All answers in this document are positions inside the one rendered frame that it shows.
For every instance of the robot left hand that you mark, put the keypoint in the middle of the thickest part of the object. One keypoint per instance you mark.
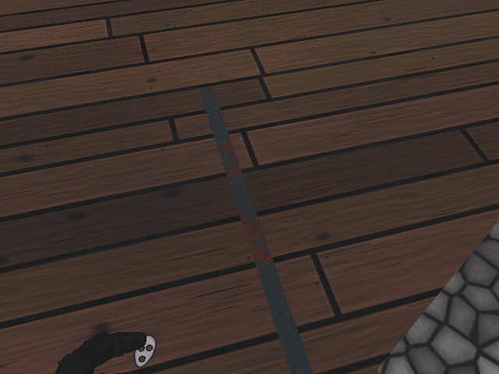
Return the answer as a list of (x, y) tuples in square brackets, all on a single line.
[(99, 349)]

